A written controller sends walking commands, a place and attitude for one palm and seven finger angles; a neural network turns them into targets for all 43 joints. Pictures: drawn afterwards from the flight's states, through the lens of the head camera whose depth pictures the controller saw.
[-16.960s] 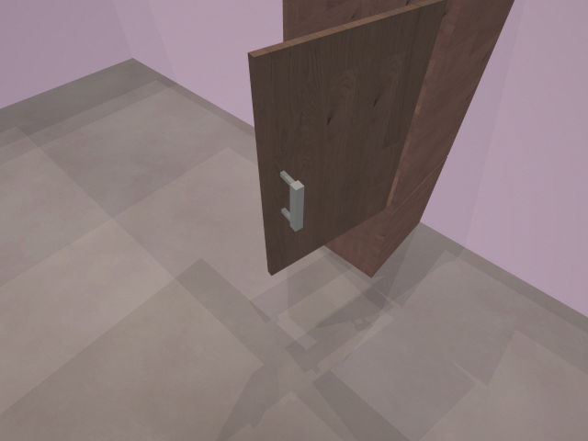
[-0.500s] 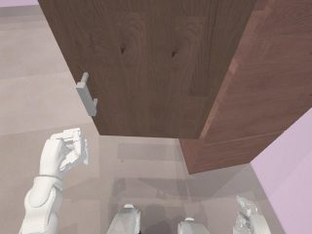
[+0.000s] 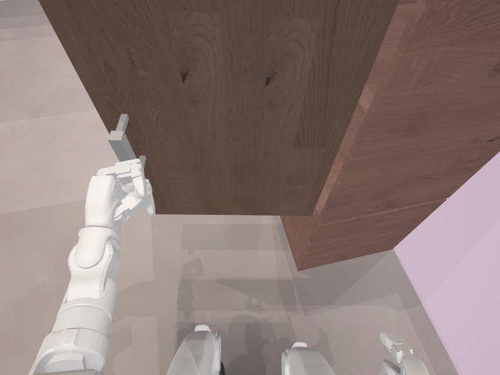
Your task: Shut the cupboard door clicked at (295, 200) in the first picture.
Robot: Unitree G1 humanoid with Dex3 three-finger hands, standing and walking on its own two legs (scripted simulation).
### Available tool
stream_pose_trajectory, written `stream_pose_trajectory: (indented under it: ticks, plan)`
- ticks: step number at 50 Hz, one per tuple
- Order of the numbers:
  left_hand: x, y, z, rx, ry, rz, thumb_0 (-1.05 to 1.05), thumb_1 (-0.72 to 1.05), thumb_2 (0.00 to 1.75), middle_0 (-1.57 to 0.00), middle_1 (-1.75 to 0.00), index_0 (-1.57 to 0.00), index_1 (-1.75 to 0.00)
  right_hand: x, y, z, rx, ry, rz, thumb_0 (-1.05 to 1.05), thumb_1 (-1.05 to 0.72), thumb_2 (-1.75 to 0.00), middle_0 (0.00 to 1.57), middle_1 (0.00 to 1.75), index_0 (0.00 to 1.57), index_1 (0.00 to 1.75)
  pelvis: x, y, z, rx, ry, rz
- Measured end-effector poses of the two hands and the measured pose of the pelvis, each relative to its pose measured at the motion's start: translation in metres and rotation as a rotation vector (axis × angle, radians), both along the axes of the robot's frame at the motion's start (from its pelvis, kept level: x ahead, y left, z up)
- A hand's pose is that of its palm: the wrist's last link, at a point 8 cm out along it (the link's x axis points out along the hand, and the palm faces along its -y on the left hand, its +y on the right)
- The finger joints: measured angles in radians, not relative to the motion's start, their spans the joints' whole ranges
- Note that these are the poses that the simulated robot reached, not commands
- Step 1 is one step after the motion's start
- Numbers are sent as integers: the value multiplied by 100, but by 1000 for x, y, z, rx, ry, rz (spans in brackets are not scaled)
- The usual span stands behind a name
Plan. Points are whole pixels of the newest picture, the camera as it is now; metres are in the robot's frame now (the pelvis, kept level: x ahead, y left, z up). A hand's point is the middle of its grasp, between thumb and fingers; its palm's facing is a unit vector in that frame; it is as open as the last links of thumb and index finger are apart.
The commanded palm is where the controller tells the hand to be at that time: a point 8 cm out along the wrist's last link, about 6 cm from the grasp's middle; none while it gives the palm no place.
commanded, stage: bring the fist close to the handle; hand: left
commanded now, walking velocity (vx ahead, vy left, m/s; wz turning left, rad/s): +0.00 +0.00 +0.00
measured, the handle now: (131, 151) +0.48 +0.23 +0.04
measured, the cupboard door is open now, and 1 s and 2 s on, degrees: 77 72 59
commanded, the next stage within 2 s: push the door shut along its arc in 0.40 s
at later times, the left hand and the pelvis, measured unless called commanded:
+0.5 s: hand (149, 192) +0.39 +0.18 +0.05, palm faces +0.04 -1.00 -0.02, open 3.1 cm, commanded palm +0.36 +0.23 +0.05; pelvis +0.00 +0.00 +0.00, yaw +0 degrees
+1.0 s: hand (152, 167) +0.43 +0.18 +0.05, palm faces -0.09 -1.00 -0.03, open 3.1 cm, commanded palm +0.43 +0.22 +0.05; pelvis -0.01 +0.00 -0.01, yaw +0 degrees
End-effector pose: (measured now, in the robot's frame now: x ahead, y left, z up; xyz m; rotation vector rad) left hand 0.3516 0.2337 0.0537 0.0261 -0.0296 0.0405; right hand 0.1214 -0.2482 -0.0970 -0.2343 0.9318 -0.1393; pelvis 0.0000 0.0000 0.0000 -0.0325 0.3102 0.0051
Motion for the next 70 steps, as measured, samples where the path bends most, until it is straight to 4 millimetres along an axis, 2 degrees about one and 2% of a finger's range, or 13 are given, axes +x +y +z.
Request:
stream_pose_trajectory:
  ticks: [6,14,30,37,46,59,70]
  plan:
    - [14,-3,2,-1,-4,-6,2,90,90,-130,-150,-130,-150,-14,-7,-4,0,48,-28,1,-90,-90,20,30,20,30,1,-2,0,4,8,-8]
    - [8,2,-4,-3,16,14,2,90,90,-130,-150,-130,-150,-24,-13,-3,-2,87,-51,1,-90,-90,20,30,20,30,3,-4,3,11,8,-13]
    - [12,-1,-2,0,6,-14,2,90,90,-130,-150,-130,-150,-7,-11,-3,-1,47,-33,1,-90,-90,20,29,20,30,2,-5,1,9,8,-8]
    - [31,5,1,4,-1,-43,2,90,90,-130,-150,-130,-150,-9,-11,-7,-13,55,-30,1,-90,-90,20,30,20,30,-1,-5,-4,1,15,-3]
    - [55,9,1,2,22,-106,2,90,90,-131,-150,-130,-150,-34,-14,-15,-26,127,-57,1,-90,-90,20,30,20,30,-4,-1,-9,-9,35,0]
    - [93,-2,0,6,42,-173,2,90,90,-130,-150,-130,-150,-80,-16,-22,-41,232,-117,1,-90,-90,20,30,20,30,-8,4,-17,-20,71,-8]
    - [125,-11,2,5,45,-229,2,90,90,-130,-150,-130,-150,-108,-14,-25,-42,287,-164,0,-90,-90,20,30,20,30,-8,7,-24,-28,106,-22]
